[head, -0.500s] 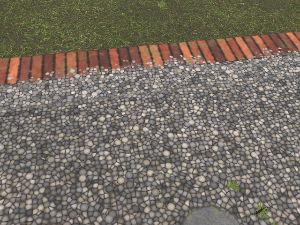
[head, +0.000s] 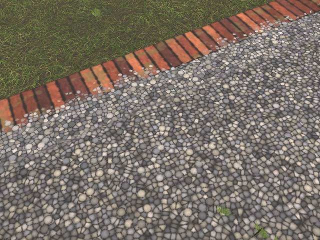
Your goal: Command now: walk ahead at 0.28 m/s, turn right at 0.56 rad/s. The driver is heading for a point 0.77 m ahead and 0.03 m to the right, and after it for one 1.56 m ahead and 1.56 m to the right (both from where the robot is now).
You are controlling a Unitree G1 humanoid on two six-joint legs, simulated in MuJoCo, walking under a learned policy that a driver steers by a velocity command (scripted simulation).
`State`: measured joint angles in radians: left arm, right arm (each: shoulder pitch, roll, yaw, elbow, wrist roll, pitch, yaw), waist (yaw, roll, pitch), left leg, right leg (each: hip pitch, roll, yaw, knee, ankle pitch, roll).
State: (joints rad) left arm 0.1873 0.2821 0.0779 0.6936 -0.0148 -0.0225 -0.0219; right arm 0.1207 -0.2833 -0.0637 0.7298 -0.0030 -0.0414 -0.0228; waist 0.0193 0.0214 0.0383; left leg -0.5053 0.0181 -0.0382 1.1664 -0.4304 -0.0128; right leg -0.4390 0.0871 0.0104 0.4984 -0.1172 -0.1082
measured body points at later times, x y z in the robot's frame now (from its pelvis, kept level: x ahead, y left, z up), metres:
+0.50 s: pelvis +0.16 +0.05 +0.01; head +0.17 +0.07 +0.46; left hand +0.39 +0.26 -0.08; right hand +0.14 -0.24 -0.08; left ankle +0.16 +0.16 -0.73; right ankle +0.15 -0.11 -0.65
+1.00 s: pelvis +0.38 -0.08 +0.01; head +0.40 -0.09 +0.46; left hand +0.54 +0.15 -0.09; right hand +0.40 -0.39 -0.11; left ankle +0.42 +0.07 -0.64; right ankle +0.35 -0.19 -0.73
